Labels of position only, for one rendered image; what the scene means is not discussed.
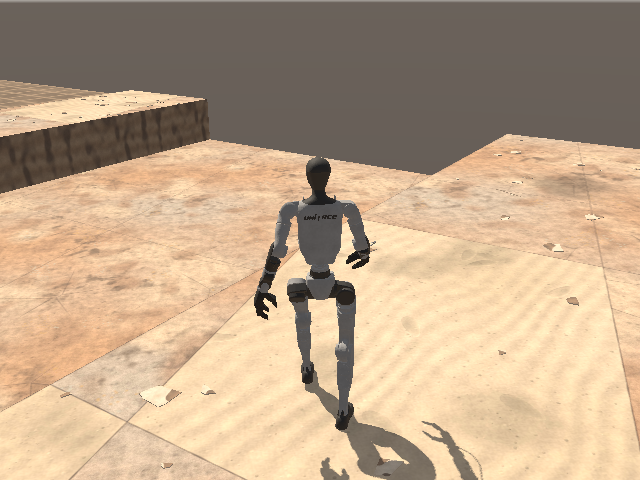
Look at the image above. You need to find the left robot upper arm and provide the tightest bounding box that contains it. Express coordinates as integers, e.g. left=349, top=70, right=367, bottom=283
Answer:
left=271, top=201, right=299, bottom=258

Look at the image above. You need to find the robot right hand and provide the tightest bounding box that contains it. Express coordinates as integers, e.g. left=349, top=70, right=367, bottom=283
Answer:
left=346, top=251, right=370, bottom=269

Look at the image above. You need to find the robot left hand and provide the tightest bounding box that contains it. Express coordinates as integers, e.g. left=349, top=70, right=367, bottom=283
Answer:
left=254, top=289, right=277, bottom=320

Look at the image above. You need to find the humanoid robot head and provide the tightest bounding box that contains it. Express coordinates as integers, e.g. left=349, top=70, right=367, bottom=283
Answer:
left=302, top=157, right=336, bottom=205

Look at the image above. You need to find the left robot foot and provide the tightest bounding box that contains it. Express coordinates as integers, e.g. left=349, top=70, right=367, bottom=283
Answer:
left=301, top=361, right=314, bottom=384

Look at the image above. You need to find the robot left forearm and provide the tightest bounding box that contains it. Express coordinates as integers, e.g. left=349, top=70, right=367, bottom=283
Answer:
left=257, top=242, right=281, bottom=293

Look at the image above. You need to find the right robot upper arm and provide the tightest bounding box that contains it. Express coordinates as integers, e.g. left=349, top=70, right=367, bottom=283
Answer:
left=339, top=200, right=369, bottom=251

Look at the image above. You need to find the robot right forearm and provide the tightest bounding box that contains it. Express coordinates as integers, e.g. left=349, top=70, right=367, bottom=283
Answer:
left=357, top=235, right=370, bottom=259

